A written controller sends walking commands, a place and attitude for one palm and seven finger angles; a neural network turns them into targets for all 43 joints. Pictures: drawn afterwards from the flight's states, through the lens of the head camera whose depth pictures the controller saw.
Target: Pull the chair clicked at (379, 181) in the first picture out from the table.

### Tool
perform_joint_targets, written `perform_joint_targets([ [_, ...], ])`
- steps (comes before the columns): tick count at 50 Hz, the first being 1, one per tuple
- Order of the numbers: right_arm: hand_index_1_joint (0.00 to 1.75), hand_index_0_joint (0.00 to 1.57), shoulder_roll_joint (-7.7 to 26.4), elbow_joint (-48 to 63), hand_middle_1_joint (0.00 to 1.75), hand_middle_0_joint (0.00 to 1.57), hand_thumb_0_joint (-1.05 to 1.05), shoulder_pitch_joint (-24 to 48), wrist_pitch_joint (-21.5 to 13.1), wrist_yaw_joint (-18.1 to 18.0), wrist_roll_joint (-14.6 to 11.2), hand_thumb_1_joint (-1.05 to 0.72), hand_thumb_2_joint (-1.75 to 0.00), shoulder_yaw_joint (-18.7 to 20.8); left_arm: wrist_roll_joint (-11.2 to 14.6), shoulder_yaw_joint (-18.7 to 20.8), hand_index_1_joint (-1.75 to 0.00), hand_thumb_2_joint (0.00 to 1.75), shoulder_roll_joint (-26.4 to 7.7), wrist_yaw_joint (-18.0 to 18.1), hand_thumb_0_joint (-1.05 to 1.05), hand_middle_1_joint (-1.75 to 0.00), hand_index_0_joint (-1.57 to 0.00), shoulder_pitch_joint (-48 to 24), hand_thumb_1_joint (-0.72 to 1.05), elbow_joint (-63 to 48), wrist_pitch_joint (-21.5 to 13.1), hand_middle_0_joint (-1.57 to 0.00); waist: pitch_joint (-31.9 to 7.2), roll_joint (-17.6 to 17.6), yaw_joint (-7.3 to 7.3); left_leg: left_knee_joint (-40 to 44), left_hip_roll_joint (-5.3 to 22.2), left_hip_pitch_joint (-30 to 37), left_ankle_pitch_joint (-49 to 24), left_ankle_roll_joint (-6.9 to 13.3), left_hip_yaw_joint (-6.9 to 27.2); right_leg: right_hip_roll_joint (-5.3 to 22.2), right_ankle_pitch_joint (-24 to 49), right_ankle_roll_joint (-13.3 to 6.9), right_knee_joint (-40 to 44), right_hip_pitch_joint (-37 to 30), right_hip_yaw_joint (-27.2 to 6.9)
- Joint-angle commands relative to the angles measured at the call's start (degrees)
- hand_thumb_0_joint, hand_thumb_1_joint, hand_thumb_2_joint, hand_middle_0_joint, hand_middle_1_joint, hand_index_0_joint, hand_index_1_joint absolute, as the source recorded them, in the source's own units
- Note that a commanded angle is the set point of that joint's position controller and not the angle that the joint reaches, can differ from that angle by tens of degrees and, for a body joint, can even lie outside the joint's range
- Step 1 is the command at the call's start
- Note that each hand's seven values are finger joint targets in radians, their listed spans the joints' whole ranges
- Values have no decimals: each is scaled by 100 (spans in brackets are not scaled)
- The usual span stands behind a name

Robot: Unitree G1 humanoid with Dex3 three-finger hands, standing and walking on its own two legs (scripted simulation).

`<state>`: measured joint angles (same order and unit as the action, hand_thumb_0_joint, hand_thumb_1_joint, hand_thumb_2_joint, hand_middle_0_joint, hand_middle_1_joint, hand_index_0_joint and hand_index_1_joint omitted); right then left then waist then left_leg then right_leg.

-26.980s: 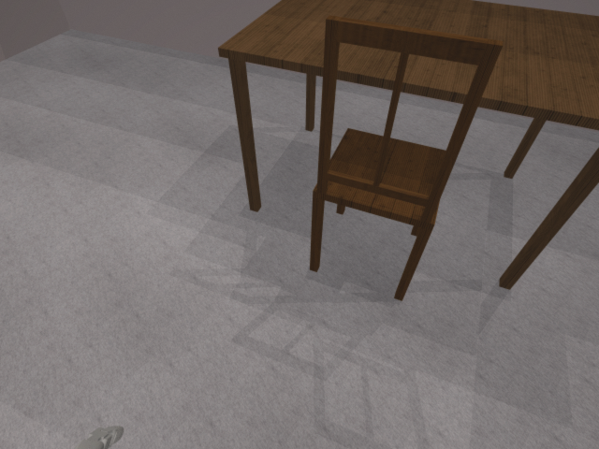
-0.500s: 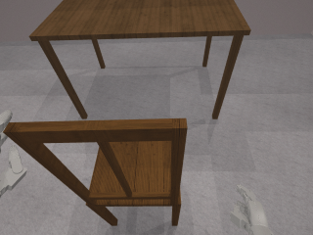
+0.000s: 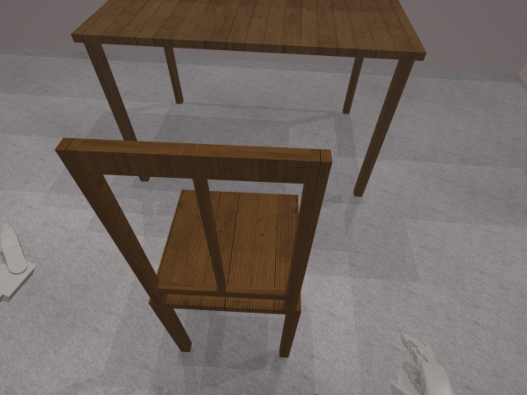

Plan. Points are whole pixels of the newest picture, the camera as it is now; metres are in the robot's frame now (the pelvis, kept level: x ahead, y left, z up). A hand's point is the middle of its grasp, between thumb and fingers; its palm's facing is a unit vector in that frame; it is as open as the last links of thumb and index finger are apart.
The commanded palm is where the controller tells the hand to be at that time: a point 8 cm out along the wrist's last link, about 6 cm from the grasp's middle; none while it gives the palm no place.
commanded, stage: step back with the hand held close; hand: left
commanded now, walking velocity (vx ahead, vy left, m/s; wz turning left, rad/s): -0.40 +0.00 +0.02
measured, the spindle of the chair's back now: (213, 244) +0.37 +0.13 -0.04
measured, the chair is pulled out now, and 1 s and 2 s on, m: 0.58 0.58 0.58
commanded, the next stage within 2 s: stop stepping back and stand still in 0.78 s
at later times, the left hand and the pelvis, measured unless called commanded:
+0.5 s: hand out of the picture +0.12 +0.29 +0.18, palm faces +0.60 -0.64 -0.48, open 7.4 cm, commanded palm +0.06 +0.31 +0.19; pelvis -0.04 +0.00 -0.01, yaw +7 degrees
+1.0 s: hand out of the picture +0.11 +0.25 +0.18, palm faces +0.38 -0.77 -0.52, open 7.4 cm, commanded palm +0.06 +0.29 +0.19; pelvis -0.09 -0.01 +0.00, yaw -2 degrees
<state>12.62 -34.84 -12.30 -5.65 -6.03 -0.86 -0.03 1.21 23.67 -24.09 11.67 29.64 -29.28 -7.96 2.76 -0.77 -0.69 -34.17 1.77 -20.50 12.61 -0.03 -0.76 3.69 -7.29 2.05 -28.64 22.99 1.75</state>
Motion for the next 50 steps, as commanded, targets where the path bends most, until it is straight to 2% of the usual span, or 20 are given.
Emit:
perform_joint_targets([
  [1,30,20,785,983,30,20,0,616,-383,-32,-32,-90,-90,338,-100,960,-30,90,-1101,156,0,-30,-20,83,90,-1010,-433,-20,-514,-757,-58,1635,729,-1701,2742,442,866,129,-1838,-174,2,-1535,-466],
  [7,30,20,708,858,30,20,0,476,-476,-2,34,-90,-90,343,-63,976,-30,90,-1175,111,0,-30,-20,26,90,-1253,-614,-20,-655,-165,-32,877,413,-1036,1938,301,606,418,-852,-362,255,-920,-763],
  [11,30,20,856,856,30,20,0,496,-634,-27,39,-90,-90,365,-280,1042,-30,90,-1063,133,0,-30,-20,-389,90,-1089,-797,-20,-86,-1125,-5,1708,987,-3093,3829,670,1065,-125,-1732,-176,-993,-1893,-469],
  [15,30,20,679,769,30,20,0,433,-720,30,38,-90,-90,414,-87,1104,-30,90,-1282,29,0,-30,-20,-189,90,-1585,-899,-20,-988,-168,-31,487,632,-774,1156,358,656,166,325,-339,-627,-779,-712],
  [18,30,20,753,775,30,20,0,468,-719,47,97,-90,-90,506,-101,1345,-30,90,-1325,35,0,-30,-20,-46,90,-1235,-972,-20,-511,-330,-35,-79,479,-1403,3446,350,238,467,-2733,-567,396,-174,-1479],
  [19,30,20,738,740,30,20,0,317,-710,79,84,-90,-90,516,-106,1247,-30,90,-1227,42,0,-30,-20,-191,90,-1290,-946,-20,-300,142,6,-498,298,-1278,3392,274,238,577,-3321,-702,807,343,-1800],
  [21,30,20,657,505,30,20,0,291,-686,141,137,-90,-90,477,-33,1130,-30,90,-1328,64,0,-30,-20,-550,90,-1425,-903,-20,-463,1138,25,-1490,21,181,2065,28,-57,1157,-3078,-1029,1563,1403,-2065],
  [23,30,20,591,384,30,20,0,323,-684,162,193,-90,-90,386,-38,1096,-30,90,-1310,53,0,-30,-20,-647,90,-1403,-923,-20,-946,1444,83,-815,57,679,1272,91,-63,1039,-1596,-833,1106,865,-1552],
  [25,30,20,631,512,30,20,0,396,-700,85,171,-90,-90,351,-38,1051,-30,90,-1193,10,0,-30,-20,-608,90,-1394,-1026,-20,-814,289,89,545,617,477,1966,383,595,434,-2268,-388,91,1034,-1082],
  [27,30,20,717,549,30,20,0,566,-825,-14,162,-90,-90,356,-82,1008,-30,90,-958,53,0,-30,-20,-594,90,-1418,-1040,-20,-787,-2091,218,2397,2277,-1289,3103,1084,2117,-552,-2145,-4,-3658,-29,-142],
  [30,30,20,773,470,30,20,0,537,-933,85,67,-90,-90,617,35,905,-30,90,-1070,-18,0,-30,-20,-899,90,-1575,-1177,-20,-938,-979,156,1503,2046,-225,773,861,975,-412,-2285,-102,-4361,603,-557],
  [35,30,20,735,574,30,20,0,486,-838,253,62,-90,-90,456,193,1133,-30,90,-1248,-80,0,-30,-20,-525,90,-1577,-1021,-20,-687,-1627,37,1702,1730,-314,1700,528,577,-183,-2196,-257,-1735,-329,28],
  [37,30,20,699,540,30,20,0,471,-837,237,145,-90,-90,393,167,1168,-30,90,-1307,-154,0,-30,-20,-601,90,-1608,-1071,-20,-761,-1403,-45,1247,1618,-207,1878,366,563,-194,-1750,-300,-411,-850,95],
  [39,30,20,583,459,30,20,0,371,-875,305,168,-90,-90,387,122,1190,-30,90,-1393,-230,0,-30,-20,-642,90,-1608,-1165,-20,-808,-458,-25,-169,899,101,1708,-11,-107,121,-964,-460,1023,-712,-114],
  [41,30,20,386,470,30,20,0,406,-963,316,151,-90,-90,345,86,1377,-30,90,-1836,-170,0,-30,-20,-569,90,-1343,-1293,-20,-790,1488,-91,-3760,-340,-807,2157,-286,-560,1820,849,-1484,1727,-347,-2241],
  [42,30,20,654,381,30,20,0,420,-928,294,125,-90,-90,491,110,978,-30,90,-1503,-206,0,-30,-20,-631,90,-1197,-1229,-20,-768,2033,-49,-4452,-397,-1582,2408,-196,152,2064,2964,-1750,1275,-830,-2429],
  [44,30,20,263,552,30,20,0,662,-729,235,26,-90,-90,300,25,1252,-30,90,-1301,-248,0,-30,-20,-81,90,-874,-1178,-20,-751,1752,53,-3741,110,-1733,2463,-46,710,1668,4578,-1552,189,-1625,-1362],
  [46,30,20,196,796,30,20,0,873,-418,253,7,-90,-90,-11,69,1076,-30,90,-907,-253,0,-30,-20,537,90,-400,-1041,-20,-838,774,121,-623,39,-949,1481,52,118,867,4461,-804,-770,-1788,-419],
  [48,30,20,424,913,30,20,0,625,-369,253,-37,-90,-90,190,156,1157,-30,90,-1049,-259,0,-30,-20,665,90,-753,-1067,-20,-1046,-123,201,1285,-20,525,-914,-14,-332,509,2379,-537,-1152,-1267,-195],
  [50,30,20,696,870,30,20,0,364,-489,272,7,-90,-90,431,169,980,-30,90,-1218,-228,0,-30,-20,68,90,-1679,-1150,-20,-1129,-795,71,1366,1119,1663,-2034,329,740,177,-1478,-271,-1527,-77,-155],
])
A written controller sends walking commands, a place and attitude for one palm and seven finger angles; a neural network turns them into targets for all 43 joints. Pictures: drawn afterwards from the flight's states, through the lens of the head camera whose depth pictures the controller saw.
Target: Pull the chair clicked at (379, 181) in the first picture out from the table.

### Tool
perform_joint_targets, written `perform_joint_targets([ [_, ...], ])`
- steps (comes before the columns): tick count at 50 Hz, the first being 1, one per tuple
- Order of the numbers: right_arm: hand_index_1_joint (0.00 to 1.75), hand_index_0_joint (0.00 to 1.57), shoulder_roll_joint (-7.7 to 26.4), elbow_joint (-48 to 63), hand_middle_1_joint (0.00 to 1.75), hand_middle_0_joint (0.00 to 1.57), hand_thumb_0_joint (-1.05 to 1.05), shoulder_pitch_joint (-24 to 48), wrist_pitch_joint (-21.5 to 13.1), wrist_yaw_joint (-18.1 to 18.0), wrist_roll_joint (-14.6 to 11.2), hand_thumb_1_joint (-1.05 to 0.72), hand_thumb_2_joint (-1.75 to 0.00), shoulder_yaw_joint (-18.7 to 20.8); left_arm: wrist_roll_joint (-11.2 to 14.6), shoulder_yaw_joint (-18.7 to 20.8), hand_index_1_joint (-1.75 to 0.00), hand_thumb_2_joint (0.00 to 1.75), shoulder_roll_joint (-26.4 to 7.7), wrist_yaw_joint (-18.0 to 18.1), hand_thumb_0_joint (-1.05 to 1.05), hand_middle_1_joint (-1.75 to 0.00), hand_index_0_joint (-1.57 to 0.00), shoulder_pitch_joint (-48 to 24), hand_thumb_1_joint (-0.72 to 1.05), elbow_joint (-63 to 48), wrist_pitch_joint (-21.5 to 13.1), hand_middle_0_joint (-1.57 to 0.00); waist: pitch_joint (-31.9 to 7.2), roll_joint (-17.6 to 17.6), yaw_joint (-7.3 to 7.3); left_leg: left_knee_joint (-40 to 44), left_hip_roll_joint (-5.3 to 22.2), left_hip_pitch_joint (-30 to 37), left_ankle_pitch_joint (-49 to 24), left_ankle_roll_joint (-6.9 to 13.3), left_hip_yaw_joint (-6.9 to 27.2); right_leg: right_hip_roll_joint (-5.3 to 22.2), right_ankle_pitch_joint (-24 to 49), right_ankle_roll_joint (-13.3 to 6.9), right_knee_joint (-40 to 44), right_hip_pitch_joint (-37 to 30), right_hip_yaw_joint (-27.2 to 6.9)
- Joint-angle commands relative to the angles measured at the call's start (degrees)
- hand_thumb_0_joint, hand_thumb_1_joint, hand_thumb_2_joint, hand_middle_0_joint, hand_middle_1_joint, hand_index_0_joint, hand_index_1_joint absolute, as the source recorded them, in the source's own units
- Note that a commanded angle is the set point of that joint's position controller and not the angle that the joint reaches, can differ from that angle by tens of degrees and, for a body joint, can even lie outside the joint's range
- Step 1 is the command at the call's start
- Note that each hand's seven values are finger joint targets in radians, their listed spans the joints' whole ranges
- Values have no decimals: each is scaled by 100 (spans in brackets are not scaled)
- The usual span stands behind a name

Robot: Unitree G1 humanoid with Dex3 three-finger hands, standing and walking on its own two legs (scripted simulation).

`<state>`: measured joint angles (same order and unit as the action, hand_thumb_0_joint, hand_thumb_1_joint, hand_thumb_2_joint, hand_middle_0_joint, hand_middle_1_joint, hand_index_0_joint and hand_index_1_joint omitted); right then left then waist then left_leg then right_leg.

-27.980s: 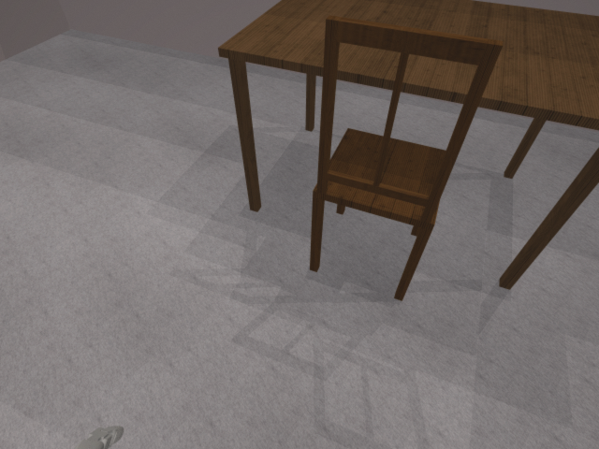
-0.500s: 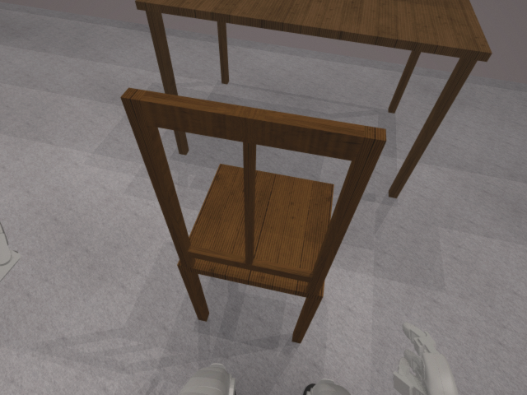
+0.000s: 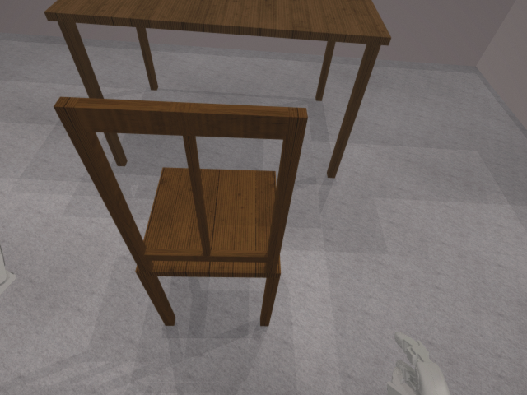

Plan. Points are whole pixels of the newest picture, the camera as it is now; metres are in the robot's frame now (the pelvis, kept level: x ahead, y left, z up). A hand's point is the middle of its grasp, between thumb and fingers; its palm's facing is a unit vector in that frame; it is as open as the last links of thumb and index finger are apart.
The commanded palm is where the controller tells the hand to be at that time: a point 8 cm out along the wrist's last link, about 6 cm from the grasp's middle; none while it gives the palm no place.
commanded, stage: stop stepping back and stand still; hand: left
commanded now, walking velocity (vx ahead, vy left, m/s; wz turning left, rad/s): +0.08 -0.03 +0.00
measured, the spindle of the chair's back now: (199, 205) +0.46 +0.15 -0.04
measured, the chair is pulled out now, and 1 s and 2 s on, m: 0.58 0.58 0.58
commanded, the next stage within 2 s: let the arm hang, fingers relaxed in 0.64 s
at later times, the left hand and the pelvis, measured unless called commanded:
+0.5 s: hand out of the picture +0.15 +0.28 +0.15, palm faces +0.49 -0.74 -0.45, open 7.4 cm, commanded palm +0.09 +0.30 +0.18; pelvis -0.04 +0.00 +0.01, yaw +1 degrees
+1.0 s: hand out of the picture +0.07 +0.19 -0.14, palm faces +0.05 -0.98 -0.20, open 7.4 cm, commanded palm none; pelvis -0.03 +0.00 +0.00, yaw +3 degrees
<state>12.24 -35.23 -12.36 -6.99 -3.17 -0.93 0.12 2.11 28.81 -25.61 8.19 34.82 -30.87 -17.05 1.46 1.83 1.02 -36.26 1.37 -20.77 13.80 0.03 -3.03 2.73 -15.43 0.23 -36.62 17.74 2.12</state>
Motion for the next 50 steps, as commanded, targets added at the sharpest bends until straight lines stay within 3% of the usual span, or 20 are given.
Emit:
perform_joint_targets([
  [1,30,20,826,884,30,20,0,153,-422,-25,-43,-90,-90,487,74,424,-30,90,-1092,151,0,-30,-20,-388,90,-1547,-185,-20,-1047,-1143,-35,1539,1563,1698,-1894,642,1600,30,-1629,-26,-1311,782,-237],
  [2,30,20,851,856,30,20,0,176,-484,-6,-67,-90,-90,465,68,279,-30,90,-982,133,0,-30,-20,-502,90,-1534,-123,-20,-910,-1199,-32,1640,1570,1373,-1459,842,1643,-82,-1771,1,-1544,826,-383],
  [3,30,20,681,856,30,20,0,507,-590,-66,100,-90,-90,360,34,540,-30,90,-1203,176,0,-30,-20,-289,90,-1336,-40,-20,-732,-1837,-118,1787,1608,919,-1079,926,1987,7,-1732,34,-1204,703,-416],
  [5,30,20,692,834,30,20,0,457,-631,-9,87,-90,-90,273,-59,663,-30,90,-1438,169,0,-30,-20,-388,90,-1757,46,-20,-472,-2093,-116,1669,1375,424,-1156,712,1710,114,-1037,-20,-70,-55,-296],
  [8,30,20,702,824,30,20,0,310,-594,5,-47,-90,-90,271,-29,892,-30,90,-1557,162,0,-30,-20,217,90,-1713,-28,-20,-622,-954,-94,1057,833,-173,547,414,1178,139,398,-41,1550,-1344,-252],
  [10,30,20,703,809,30,20,0,278,-478,7,-53,-90,-90,351,27,880,-30,90,-1345,190,0,-30,-20,351,90,-1316,56,-20,-358,-171,-37,701,288,-334,2002,159,640,480,-1060,-326,1790,-585,-865],
  [11,30,20,762,787,30,20,0,198,-409,-25,-62,-90,-90,445,45,877,-30,90,-1273,200,0,-30,-20,500,90,-1054,102,-20,-220,145,-28,285,171,-112,1915,110,569,680,-1784,-482,2081,16,-1124],
  [13,30,20,699,658,30,20,0,203,-351,-53,-41,-90,-90,385,118,672,-30,90,-1027,243,0,-30,-20,244,90,-675,158,-20,-175,125,84,-189,133,566,960,78,438,1024,-1310,-699,2179,651,-1339],
  [16,30,20,690,599,30,20,0,332,-442,-137,-21,-90,-90,281,89,396,-30,90,-839,255,0,-30,-20,-378,90,-278,169,-20,-170,-168,69,1141,440,573,715,222,952,432,-578,-311,1433,267,-687],
  [20,30,20,754,603,30,20,0,428,-549,-185,-68,-90,-90,276,-95,86,-30,90,-702,193,0,-30,-20,-721,90,-66,319,-20,131,-1013,-96,2693,933,-765,3101,407,1691,-231,-1224,-23,686,-694,-190],
  [23,30,20,671,609,30,20,0,498,-610,-171,-32,-90,-90,239,-197,-197,-30,90,-662,158,0,-30,-20,-1181,90,-473,317,-20,154,-598,-149,2193,615,-644,2462,408,1282,-153,-787,-56,1193,-867,-318],
  [26,30,20,616,527,30,20,0,431,-658,-131,75,-90,-90,245,-204,-7,-30,90,-1043,198,0,-30,-20,-1263,90,-1113,290,-20,-169,116,-129,912,129,153,1350,271,704,417,-1054,-338,2142,-406,-1136],
  [29,30,20,583,421,30,20,0,384,-644,-113,106,-90,-90,234,-127,74,-30,90,-961,267,0,-30,-20,-1061,90,-1216,275,-20,-311,-54,-50,133,47,1101,775,173,545,884,-1434,-673,2355,600,-1482],
  [33,30,20,618,539,30,20,0,498,-536,-144,90,-90,-90,214,-45,222,-30,90,-883,298,0,-30,-20,-946,90,-945,263,-20,-265,-770,-40,1411,407,830,632,235,1102,266,-575,-372,1563,28,-901],
  [36,30,20,583,674,30,20,0,479,-512,-164,-30,-90,-90,214,-58,210,-30,90,-775,233,0,-30,-20,-776,90,-485,321,-20,-79,-1357,-92,2460,756,-59,2149,325,1582,-157,-664,-92,1186,-711,-481],
  [37,30,20,1750,-579,30,20,0,509,-365,328,186,-90,-90,542,-591,-2122,-30,90,210,-661,0,-30,-20,-1124,90,3610,1295,-20,406,-1099,169,1350,703,-631,-182,499,1894,41,534,-162,204,148,-271],
  [38,30,20,1185,-596,30,20,0,399,-18,329,134,-90,-90,448,-465,-2011,-30,90,420,-798,0,-30,-20,-976,90,3908,1644,-20,-134,-752,-56,1351,767,-494,-815,471,1552,61,98,-80,219,-250,-252],
  [40,30,20,906,-453,30,20,0,324,144,301,169,-90,-90,304,-421,-2188,-30,90,711,-848,0,-30,-20,-968,90,4159,1729,-20,-380,-85,-177,1187,719,-494,-495,435,1523,130,13,-76,607,-389,-268],
  [44,30,20,866,-553,30,20,0,-35,356,303,209,-90,-90,259,-421,-2379,-30,90,509,-782,0,-30,-20,-1652,90,5257,1663,-20,-882,1365,-19,468,172,318,-1284,292,1139,551,1470,-503,904,-643,-710],
  [50,30,20,738,-1007,30,20,0,59,557,303,251,-90,-90,106,-324,-2663,-30,90,460,-695,0,-30,-20,-1524,90,6983,1756,-20,-137,-882,-165,1465,272,351,-544,348,1352,146,108,-294,1127,-541,-583],
])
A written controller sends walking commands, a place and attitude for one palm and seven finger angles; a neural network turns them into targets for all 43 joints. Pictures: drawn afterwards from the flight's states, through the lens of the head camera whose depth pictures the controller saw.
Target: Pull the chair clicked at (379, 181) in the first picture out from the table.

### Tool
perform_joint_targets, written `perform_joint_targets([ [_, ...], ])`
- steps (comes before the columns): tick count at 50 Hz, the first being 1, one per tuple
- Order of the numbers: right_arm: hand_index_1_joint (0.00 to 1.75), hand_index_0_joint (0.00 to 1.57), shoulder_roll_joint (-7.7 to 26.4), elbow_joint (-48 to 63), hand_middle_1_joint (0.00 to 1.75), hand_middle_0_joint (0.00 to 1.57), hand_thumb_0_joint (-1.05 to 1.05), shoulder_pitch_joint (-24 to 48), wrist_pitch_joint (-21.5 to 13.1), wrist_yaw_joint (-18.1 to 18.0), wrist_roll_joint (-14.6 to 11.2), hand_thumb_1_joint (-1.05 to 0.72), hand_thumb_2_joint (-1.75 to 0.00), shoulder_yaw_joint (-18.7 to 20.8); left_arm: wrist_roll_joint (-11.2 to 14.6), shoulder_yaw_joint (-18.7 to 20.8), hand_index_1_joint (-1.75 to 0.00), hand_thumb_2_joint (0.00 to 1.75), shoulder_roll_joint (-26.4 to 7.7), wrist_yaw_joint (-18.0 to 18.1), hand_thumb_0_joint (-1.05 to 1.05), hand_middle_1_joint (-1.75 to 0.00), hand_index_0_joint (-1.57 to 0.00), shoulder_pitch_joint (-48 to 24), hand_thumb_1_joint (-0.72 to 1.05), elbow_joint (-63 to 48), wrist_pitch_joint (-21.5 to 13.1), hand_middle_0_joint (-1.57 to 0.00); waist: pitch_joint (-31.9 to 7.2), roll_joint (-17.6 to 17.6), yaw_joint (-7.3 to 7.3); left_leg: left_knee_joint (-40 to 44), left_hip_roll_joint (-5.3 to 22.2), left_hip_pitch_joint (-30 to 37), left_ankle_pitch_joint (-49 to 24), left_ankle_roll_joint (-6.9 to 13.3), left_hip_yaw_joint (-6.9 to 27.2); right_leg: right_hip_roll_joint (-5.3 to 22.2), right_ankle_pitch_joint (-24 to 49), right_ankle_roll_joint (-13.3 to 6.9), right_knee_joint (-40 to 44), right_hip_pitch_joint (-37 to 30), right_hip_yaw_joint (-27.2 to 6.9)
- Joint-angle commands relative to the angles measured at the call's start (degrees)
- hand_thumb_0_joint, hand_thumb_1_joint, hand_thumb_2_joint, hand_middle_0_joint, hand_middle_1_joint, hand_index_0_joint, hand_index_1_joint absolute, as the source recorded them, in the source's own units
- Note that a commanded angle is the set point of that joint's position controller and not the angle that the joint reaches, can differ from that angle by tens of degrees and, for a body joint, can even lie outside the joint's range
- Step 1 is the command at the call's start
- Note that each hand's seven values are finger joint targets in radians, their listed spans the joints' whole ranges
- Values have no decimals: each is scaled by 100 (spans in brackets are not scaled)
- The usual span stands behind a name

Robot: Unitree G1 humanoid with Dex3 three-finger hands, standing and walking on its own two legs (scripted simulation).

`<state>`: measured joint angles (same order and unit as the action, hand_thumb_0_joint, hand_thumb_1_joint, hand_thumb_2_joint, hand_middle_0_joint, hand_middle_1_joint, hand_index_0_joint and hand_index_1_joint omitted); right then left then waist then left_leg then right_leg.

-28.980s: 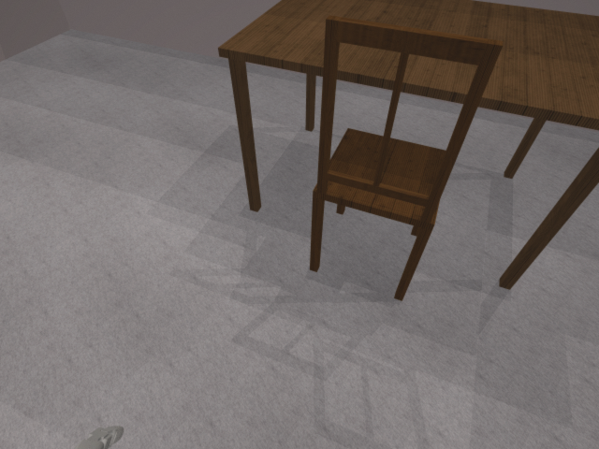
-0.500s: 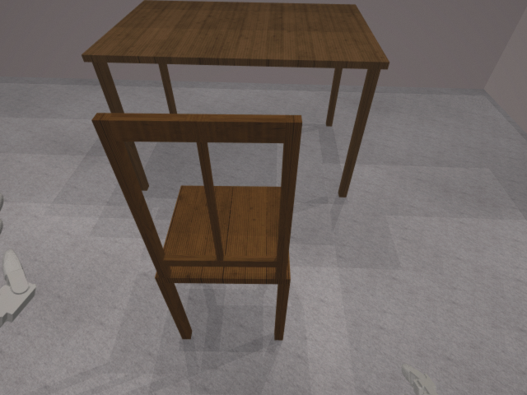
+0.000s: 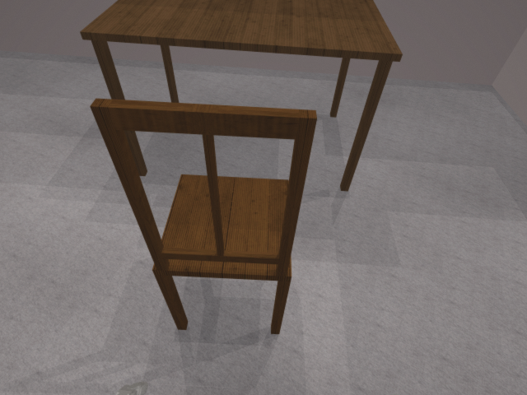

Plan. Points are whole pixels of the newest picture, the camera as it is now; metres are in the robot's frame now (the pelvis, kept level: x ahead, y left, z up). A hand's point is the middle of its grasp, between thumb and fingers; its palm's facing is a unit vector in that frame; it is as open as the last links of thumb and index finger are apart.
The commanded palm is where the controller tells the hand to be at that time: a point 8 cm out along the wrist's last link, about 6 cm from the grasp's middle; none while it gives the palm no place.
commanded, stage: let the arm hang, fingers relaxed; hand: left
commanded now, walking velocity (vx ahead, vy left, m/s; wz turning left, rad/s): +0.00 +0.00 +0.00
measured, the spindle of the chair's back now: (215, 204) +0.49 +0.12 -0.04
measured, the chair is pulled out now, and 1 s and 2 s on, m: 0.58 0.58 0.58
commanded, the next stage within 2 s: look to check the result in 0.84 s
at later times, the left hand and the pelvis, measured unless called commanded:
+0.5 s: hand out of the picture -0.02 +0.17 -0.16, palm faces -0.01 -0.97 -0.23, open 7.3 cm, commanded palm none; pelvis +0.02 -0.01 +0.01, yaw -1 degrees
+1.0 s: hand out of the picture +0.02 +0.14 -0.16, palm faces -0.01 -0.98 -0.19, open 7.3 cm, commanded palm none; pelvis +0.03 -0.02 +0.01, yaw -2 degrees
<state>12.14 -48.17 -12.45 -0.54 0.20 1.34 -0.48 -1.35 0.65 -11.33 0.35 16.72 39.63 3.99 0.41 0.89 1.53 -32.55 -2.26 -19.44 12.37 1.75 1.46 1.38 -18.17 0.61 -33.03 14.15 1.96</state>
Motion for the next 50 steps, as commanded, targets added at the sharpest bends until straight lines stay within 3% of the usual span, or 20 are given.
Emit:
perform_joint_targets([
  [1,30,20,744,210,30,20,0,2,-73,-45,3,-90,-90,151,26,116,-30,90,-1010,88,0,-30,-20,358,90,172,-360,-20,40,-928,-225,1153,614,254,-286,176,923,249,397,-333,858,-191,-555],
  [5,30,20,488,-152,30,20,0,-363,-32,-106,-8,-90,-90,167,62,95,-30,90,-770,113,0,-30,-20,644,90,932,-405,-20,-157,-1524,-178,1254,609,489,324,139,806,263,304,-379,1070,-322,-503],
  [10,30,20,431,-475,30,20,0,-793,14,-145,-46,-90,-90,195,79,-37,-30,90,-596,112,0,-30,-20,666,90,1492,-421,-20,118,-473,-97,1301,670,507,629,150,826,292,126,-407,1286,-126,-502],
  [15,30,20,371,-762,30,20,0,-1019,8,-163,-58,-90,-90,188,85,-103,-30,90,-465,148,0,-30,-20,805,90,1830,-434,-20,340,134,-94,1261,670,553,453,168,716,333,106,-403,1348,53,-528],
  [18,30,20,293,-923,30,20,0,-1092,-9,-164,-55,-90,-90,162,88,-127,-30,90,-412,164,0,-30,-20,864,90,1936,-447,-20,436,252,-100,1199,639,631,190,166,623,366,160,-415,1355,160,-582],
  [22,30,20,173,-1079,30,20,0,-1092,-26,-172,-56,-90,-90,126,98,-130,-30,90,-366,192,0,-30,-20,903,90,2026,-457,-20,519,32,-121,1168,615,638,-51,162,538,388,305,-423,1343,151,-624],
  [25,30,20,102,-1144,30,20,0,-1136,-58,-183,-58,-90,-90,108,103,-116,-30,90,-318,206,0,-30,-20,881,90,2041,-481,-20,383,98,-122,1106,621,738,-440,154,481,396,668,-417,1269,5,-644],
  [27,30,20,62,-1178,30,20,0,-1115,-52,-191,-56,-90,-90,103,101,-117,-30,90,-297,217,0,-30,-20,849,90,2036,-484,-20,484,130,-128,1070,611,711,-566,147,444,407,783,-418,1283,-1,-625],
  [30,30,20,25,-1222,30,20,0,-1144,-73,-206,-54,-90,-90,86,108,-96,-30,90,-260,221,0,-30,-20,755,90,2010,-486,-20,486,-128,-133,1092,628,714,-726,142,435,406,900,-408,1256,-86,-625],
  [31,30,20,-17,-1220,30,20,0,-1114,-56,-213,-58,-90,-90,87,99,-91,-30,90,-252,223,0,-30,-20,713,90,2007,-476,-20,683,-37,-140,1108,630,635,-679,149,441,370,880,-409,1303,-28,-591],
  [35,30,20,-53,-1243,30,20,0,-1134,-61,-231,-53,-90,-90,77,115,-77,-30,90,-217,224,0,-30,-20,701,90,2035,-488,-20,536,-261,-139,1061,626,727,-807,132,402,410,1060,-418,1320,-177,-650],
  [36,30,20,-90,-1243,30,20,0,-1091,-41,-233,-59,-90,-90,87,106,-77,-30,90,-223,220,0,-30,-20,655,90,2025,-479,-20,750,-174,-141,1079,621,643,-678,131,392,379,970,-419,1382,-80,-618],
  [40,30,20,-35,-1224,30,20,0,-1149,-47,-238,-45,-90,-90,104,117,-62,-30,90,-222,210,0,-30,-20,613,90,1994,-483,-20,424,-238,-105,1068,634,816,-636,113,409,386,937,-434,1368,-198,-649],
  [41,30,20,-36,-1228,30,20,0,-1127,-36,-238,-56,-90,-90,111,114,-65,-30,90,-241,210,0,-30,-20,581,90,1997,-476,-20,542,-232,-113,1109,645,768,-543,130,415,359,853,-428,1414,-143,-626],
  [45,30,20,16,-1226,30,20,0,-1179,-78,-247,-55,-90,-90,110,113,-52,-30,90,-213,210,0,-30,-20,580,90,1979,-503,-20,186,-70,-100,1029,675,970,-950,134,399,387,1243,-415,1329,-336,-627],
  [50,30,20,22,-1251,30,20,0,-1156,-59,-257,-60,-90,-90,103,118,-53,-30,90,-181,219,0,-30,-20,565,90,1988,-483,-20,471,-78,-93,1096,682,891,-753,137,432,356,995,-424,1390,-185,-635],
])
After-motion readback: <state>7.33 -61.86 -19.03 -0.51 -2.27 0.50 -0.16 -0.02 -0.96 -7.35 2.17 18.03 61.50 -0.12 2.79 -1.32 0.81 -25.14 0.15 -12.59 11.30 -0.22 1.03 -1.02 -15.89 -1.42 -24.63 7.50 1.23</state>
